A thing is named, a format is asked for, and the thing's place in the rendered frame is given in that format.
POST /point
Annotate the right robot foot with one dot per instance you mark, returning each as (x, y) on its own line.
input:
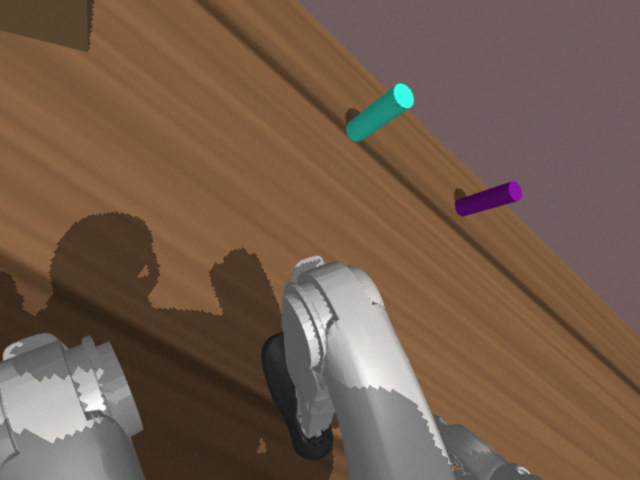
(282, 391)

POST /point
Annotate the right robot hand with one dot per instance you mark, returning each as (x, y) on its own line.
(468, 452)

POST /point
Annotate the right robot arm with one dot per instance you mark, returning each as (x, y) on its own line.
(513, 471)

